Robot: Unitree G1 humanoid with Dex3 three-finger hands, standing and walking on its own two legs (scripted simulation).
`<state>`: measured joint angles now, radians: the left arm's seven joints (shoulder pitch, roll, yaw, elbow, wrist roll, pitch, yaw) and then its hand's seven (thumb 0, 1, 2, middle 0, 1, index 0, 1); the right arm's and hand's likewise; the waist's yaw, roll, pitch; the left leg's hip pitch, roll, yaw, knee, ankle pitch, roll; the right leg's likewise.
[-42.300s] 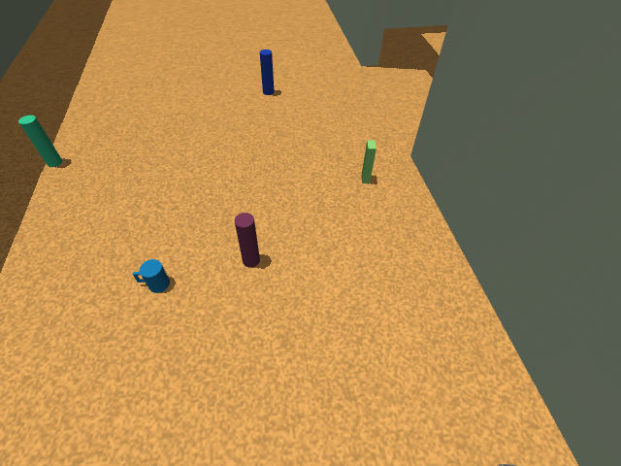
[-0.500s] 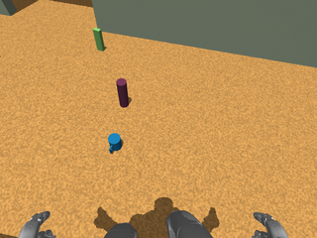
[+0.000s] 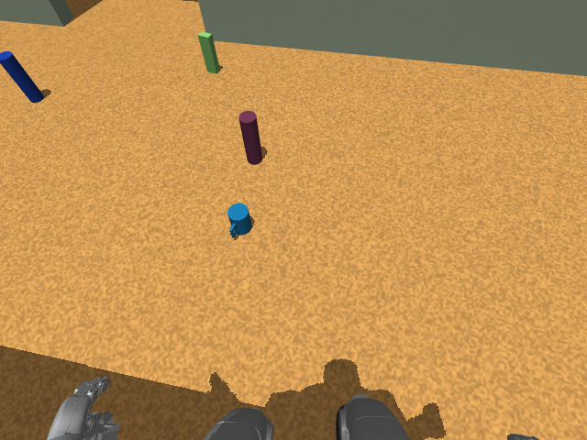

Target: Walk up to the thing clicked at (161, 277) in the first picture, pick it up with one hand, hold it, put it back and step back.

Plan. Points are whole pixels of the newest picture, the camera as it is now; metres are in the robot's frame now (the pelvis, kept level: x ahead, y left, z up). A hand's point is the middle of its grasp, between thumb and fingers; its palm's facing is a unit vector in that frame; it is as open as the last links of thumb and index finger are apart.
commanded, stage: step back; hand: left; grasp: from above
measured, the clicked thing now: (238, 222) +0.84 +0.24 -0.70
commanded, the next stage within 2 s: stand in 1.42 s
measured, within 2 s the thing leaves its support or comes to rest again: neither
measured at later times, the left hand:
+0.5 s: hand out of the picture -0.11 +0.28 -0.14, palm faces -0.06 -0.91 -0.41, open 7.4 cm
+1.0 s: hand out of the picture -0.08 +0.26 -0.13, palm faces -0.02 -0.94 -0.35, open 7.4 cm
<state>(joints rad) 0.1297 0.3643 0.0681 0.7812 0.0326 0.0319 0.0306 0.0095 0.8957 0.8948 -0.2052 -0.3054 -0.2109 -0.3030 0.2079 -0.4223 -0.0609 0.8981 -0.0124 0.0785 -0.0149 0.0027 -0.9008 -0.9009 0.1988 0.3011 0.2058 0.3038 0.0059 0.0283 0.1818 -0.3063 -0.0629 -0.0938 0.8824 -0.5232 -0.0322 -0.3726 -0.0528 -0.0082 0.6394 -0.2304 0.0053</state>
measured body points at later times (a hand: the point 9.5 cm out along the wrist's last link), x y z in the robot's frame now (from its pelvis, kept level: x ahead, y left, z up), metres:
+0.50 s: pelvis -0.18 +0.01 +0.00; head -0.15 -0.01 +0.45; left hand -0.11 +0.32 -0.11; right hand -0.06 -0.31 -0.12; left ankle -0.08 +0.13 -0.70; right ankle -0.20 -0.11 -0.72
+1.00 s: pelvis -0.20 +0.01 +0.01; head -0.20 +0.01 +0.46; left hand -0.08 +0.31 -0.11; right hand -0.17 -0.29 -0.12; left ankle -0.21 +0.15 -0.72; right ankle -0.20 -0.11 -0.72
